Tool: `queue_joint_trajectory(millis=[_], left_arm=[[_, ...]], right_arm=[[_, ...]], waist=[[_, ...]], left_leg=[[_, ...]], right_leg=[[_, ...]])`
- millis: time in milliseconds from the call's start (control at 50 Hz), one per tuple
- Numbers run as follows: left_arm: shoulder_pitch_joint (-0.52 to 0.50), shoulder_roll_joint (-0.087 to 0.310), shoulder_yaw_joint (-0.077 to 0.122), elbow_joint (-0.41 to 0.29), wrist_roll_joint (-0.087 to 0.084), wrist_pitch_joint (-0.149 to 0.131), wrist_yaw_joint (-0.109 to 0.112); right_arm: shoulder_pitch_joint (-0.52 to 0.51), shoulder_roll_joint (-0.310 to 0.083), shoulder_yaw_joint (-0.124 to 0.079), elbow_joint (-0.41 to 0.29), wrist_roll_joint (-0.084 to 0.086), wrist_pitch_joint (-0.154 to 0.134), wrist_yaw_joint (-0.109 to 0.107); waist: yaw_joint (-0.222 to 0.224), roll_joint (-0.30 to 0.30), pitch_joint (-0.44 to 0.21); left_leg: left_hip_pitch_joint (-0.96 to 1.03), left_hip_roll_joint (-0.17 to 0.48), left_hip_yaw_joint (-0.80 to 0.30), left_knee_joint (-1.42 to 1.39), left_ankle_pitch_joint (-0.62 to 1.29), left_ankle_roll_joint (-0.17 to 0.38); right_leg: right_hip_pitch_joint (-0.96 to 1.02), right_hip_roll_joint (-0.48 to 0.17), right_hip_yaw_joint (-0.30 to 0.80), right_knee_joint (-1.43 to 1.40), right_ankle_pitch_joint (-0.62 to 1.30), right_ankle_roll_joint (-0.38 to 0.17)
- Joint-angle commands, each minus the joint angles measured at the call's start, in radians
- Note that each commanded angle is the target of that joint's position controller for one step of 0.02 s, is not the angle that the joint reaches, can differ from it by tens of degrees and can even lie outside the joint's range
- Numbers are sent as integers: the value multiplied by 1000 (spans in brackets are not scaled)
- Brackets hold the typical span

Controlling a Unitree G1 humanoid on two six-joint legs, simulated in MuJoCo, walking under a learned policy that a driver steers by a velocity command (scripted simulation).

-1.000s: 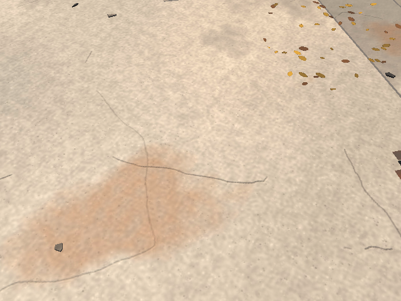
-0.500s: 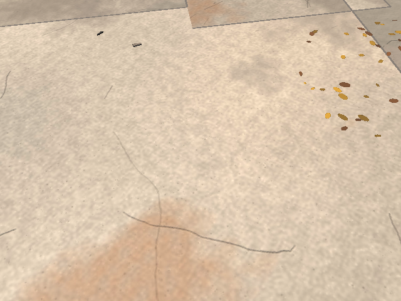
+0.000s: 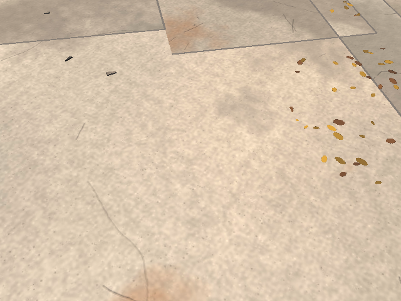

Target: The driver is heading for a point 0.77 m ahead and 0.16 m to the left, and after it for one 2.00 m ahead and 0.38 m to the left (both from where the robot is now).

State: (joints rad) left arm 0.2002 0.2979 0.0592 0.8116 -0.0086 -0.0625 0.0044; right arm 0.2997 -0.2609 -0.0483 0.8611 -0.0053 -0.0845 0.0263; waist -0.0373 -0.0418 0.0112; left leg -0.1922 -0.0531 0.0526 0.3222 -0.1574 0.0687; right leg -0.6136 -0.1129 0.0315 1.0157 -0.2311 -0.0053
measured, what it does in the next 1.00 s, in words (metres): walks ahead, turning left: right foot, then left foot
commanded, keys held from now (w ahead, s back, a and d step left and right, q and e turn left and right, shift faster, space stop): w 0.16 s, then w+q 0.84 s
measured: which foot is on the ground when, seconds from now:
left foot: down 0.00-0.30, up 0.32-0.80, down 0.82-1.00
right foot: up 0.00-0.28, down 0.30-0.84, up 0.86-1.00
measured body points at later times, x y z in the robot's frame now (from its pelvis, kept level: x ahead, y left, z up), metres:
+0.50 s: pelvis +0.27 -0.07 +0.00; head +0.30 -0.07 +0.45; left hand +0.32 +0.22 -0.12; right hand +0.39 -0.34 -0.13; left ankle +0.25 +0.09 -0.66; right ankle +0.30 -0.16 -0.75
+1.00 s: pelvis +0.52 +0.06 -0.01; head +0.55 +0.08 +0.44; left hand +0.54 +0.37 -0.12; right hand +0.72 -0.16 -0.12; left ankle +0.53 +0.13 -0.75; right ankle +0.56 -0.12 -0.66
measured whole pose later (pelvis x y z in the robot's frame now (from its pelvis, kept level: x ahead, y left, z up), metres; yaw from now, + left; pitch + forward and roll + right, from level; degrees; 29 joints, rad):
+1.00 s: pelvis +0.52 +0.06 -0.01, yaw +25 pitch +1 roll -1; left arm 0.13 0.30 0.07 0.82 -0.01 -0.11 0.00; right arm 0.26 -0.27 -0.08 0.76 0.01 -0.05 0.03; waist -0.02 -0.02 0.07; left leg -0.29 -0.09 0.00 0.45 -0.17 0.11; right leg -0.50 -0.09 0.04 1.14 -0.34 0.01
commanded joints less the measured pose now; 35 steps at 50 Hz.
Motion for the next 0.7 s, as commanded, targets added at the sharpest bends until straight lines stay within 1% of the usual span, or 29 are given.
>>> queue_joint_trajectory(millis=[20, 60, 100, 140, 180, 200, 240, 260, 280, 300, 320, 340, 360, 380, 400, 420, 440, 460, 500, 540, 600, 660, 700], left_arm=[[-12, 46, 11, -55, 8, -3, 2], [-75, 31, 5, -68, 5, -10, -6], [-144, 20, -2, -83, 1, -16, -14], [-202, 21, -5, -101, -5, -20, -23], [-250, 29, -4, -123, -8, -25, -34], [-259, 37, -2, -132, -8, -30, -39], [-220, 65, 7, -126, -6, -39, -44], [-152, 85, 18, -108, -4, -43, -42], [-11, 128, 42, -64, 0, -46, -34], [170, 198, 64, -30, 16, -46, -23], [236, 277, 83, -7, 17, -34, -21], [242, 176, 57, -13, 11, -31, -20], [173, 129, 41, -20, 9, -33, -16], [102, 104, 32, -27, 12, -35, -14], [47, 72, 24, -25, 15, -39, -16], [14, 53, 19, -22, 22, -45, -16], [-6, 45, 20, -18, 23, -50, -17], [-15, 48, 22, -11, 22, -55, -16], [-15, 73, 32, 4, 23, -61, -11], [-2, 90, 39, 19, 26, -59, -2], [6, 110, 44, 30, 23, -50, 8], [50, 134, 53, 47, 13, -37, 15], [78, 147, 59, 61, 2, -23, 14]], right_arm=[[-39, -158, -36, -53, 4, -18, -14], [-17, -164, -37, -40, 9, -13, -21], [19, -175, -39, -22, 15, -9, -25], [60, -182, -41, 1, 20, -1, -26], [91, -183, -43, 21, 25, 11, -27], [95, -185, -45, 27, 28, 17, -30], [83, -200, -52, 30, 31, 27, -35], [60, -209, -54, 27, 32, 31, -36], [51, -188, -46, 22, 28, 34, -37], [50, -130, -24, -3, 10, 32, -36], [184, -10, 10, -16, 14, 13, -31], [143, -103, -11, 0, 35, -1, -30], [56, -165, -32, -29, 56, -7, -29], [6, -159, -32, -41, 53, -5, -34], [-17, -148, -37, -44, 41, 1, -38], [4, -133, -42, -39, 39, 14, -38], [21, -111, -42, -36, 41, 28, -36], [23, -89, -40, -39, 42, 41, -35], [-9, -74, -40, -62, 36, 59, -36], [-47, -70, -41, -81, 30, 64, -32], [-124, -57, -34, -106, 28, 56, -12], [-231, -45, -24, -147, 25, 53, 7], [-277, -50, -24, -175, 26, 55, 17]], waist=[[30, 97, 3], [9, 100, 17], [-18, 97, 32], [-40, 97, 48], [-50, 97, 64], [-42, 101, 68], [-6, 119, 47], [39, 127, 12], [105, 111, -79], [173, 33, -236], [122, -236, -375], [159, -185, -375], [154, -131, -225], [127, -76, -148], [101, -55, -82], [66, -81, -59], [49, -82, -45], [38, -71, -28], [28, -40, 4], [33, -23, 21], [55, -13, 41], [95, 7, 73], [107, 7, 89]], left_leg=[[34, 268, -199, -203, 171, 167], [40, 243, -147, -207, 181, 144], [54, 237, -120, -208, 162, 133], [102, 257, -121, -193, 149, 133], [162, 285, -141, -159, 162, 128], [188, 299, -158, -135, 180, 122], [218, 315, -190, -75, 248, 107], [208, 300, -185, -4, 357, 93], [161, 245, -152, 151, 444, 66], [-18, 179, -105, 435, 265, 26], [-417, 11, -50, 793, -289, -45], [-516, 40, -182, 935, -426, -43], [-579, 87, -182, 971, -352, -33], [-558, 133, -157, 947, -267, -32], [-526, 160, -155, 898, -206, -35], [-466, 186, -164, 867, -162, -36], [-428, 193, -161, 850, -142, -39], [-422, 198, -157, 834, -131, -43], [-459, 205, -160, 788, -74, -53], [-499, 205, -162, 701, 15, -63], [-475, 193, -116, 526, 157, -61], [-474, 180, -60, 407, 190, -47], [-491, 172, -40, 357, 155, -30]], right_leg=[[-68, -35, 26, -134, 158, 20], [-46, -18, 7, -261, 261, 21], [-16, 5, -15, -363, 324, 20], [-14, 18, -21, -422, 331, 16], [-25, 28, -12, -469, 291, 1], [-22, 32, -4, -492, 258, -9], [55, 52, -6, -526, 188, -27], [163, 75, -27, -551, 169, -41], [373, 89, -44, -563, 178, -67], [679, -58, 98, -512, 202, -125], [1031, -302, 527, -592, 10, -268], [996, -302, 640, -684, -130, -260], [877, -272, 494, -708, -134, -213], [749, -237, 380, -734, -66, -190], [636, -203, 291, -772, 4, -178], [560, -179, 217, -804, 54, -167], [514, -167, 168, -835, 81, -167], [485, -166, 122, -857, 118, -172], [464, -172, 51, -887, 182, -182], [482, -167, -18, -900, 220, -181], [499, -141, -126, -908, 254, -160], [558, -158, -184, -902, 266, -153], [632, -179, -205, -876, 295, -143]])
Velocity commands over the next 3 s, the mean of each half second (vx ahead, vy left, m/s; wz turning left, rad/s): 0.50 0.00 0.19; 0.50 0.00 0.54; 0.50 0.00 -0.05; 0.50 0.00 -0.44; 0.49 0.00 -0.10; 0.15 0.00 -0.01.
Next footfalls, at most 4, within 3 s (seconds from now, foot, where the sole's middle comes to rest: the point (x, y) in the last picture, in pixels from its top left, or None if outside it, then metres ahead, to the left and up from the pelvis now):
0.30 right None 0.34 -0.16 -0.78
0.82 left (154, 280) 0.57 0.14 -0.78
1.36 right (169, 187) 0.94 0.10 -0.78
1.86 left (109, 147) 1.16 0.36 -0.78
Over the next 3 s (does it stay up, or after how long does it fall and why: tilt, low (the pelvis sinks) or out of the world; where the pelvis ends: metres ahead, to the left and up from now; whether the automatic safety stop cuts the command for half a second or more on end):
stays up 1.50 0.24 -0.01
